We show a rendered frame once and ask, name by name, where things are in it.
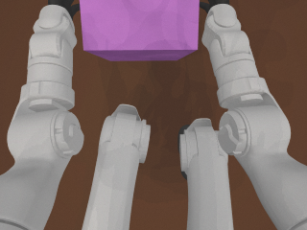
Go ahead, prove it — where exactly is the left robot upper arm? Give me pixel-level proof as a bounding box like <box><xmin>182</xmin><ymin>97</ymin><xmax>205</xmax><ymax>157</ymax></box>
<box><xmin>0</xmin><ymin>109</ymin><xmax>84</xmax><ymax>230</ymax></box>

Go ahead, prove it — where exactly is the robot left forearm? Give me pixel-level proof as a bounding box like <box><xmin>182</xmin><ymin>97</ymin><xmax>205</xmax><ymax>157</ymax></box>
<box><xmin>7</xmin><ymin>5</ymin><xmax>77</xmax><ymax>152</ymax></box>

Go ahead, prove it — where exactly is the robot right forearm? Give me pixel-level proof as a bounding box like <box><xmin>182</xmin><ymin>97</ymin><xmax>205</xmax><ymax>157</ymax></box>
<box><xmin>201</xmin><ymin>4</ymin><xmax>291</xmax><ymax>137</ymax></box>

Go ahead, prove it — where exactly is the left robot shin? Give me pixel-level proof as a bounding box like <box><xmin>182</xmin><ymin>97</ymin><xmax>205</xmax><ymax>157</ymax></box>
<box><xmin>98</xmin><ymin>103</ymin><xmax>141</xmax><ymax>151</ymax></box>

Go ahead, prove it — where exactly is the left robot hand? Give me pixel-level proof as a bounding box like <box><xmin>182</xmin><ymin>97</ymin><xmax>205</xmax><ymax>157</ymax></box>
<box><xmin>48</xmin><ymin>0</ymin><xmax>81</xmax><ymax>20</ymax></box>

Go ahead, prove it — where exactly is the right robot hand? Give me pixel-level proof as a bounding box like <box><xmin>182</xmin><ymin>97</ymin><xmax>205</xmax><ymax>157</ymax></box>
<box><xmin>199</xmin><ymin>0</ymin><xmax>229</xmax><ymax>13</ymax></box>

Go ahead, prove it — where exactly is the right robot upper arm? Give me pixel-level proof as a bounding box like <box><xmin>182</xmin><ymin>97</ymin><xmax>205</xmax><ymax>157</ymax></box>
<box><xmin>217</xmin><ymin>105</ymin><xmax>307</xmax><ymax>230</ymax></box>

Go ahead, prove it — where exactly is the robot left thigh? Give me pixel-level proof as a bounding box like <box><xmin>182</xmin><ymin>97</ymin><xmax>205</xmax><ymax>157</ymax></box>
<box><xmin>82</xmin><ymin>112</ymin><xmax>151</xmax><ymax>230</ymax></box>

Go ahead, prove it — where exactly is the carton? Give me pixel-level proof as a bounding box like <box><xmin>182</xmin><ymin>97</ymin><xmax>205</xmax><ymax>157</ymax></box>
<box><xmin>80</xmin><ymin>0</ymin><xmax>200</xmax><ymax>61</ymax></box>

